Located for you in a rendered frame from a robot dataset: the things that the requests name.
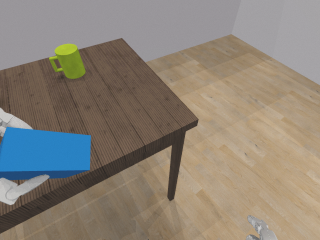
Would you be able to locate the robot right hand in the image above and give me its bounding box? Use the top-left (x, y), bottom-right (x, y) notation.
top-left (246, 215), bottom-right (278, 240)

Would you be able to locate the table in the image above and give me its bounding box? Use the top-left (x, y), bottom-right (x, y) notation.
top-left (0, 38), bottom-right (199, 234)

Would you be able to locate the sponge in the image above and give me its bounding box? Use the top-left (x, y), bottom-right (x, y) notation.
top-left (0, 127), bottom-right (91, 180)

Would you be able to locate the robot left hand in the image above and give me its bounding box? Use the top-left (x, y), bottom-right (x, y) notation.
top-left (0, 108), bottom-right (50, 205)

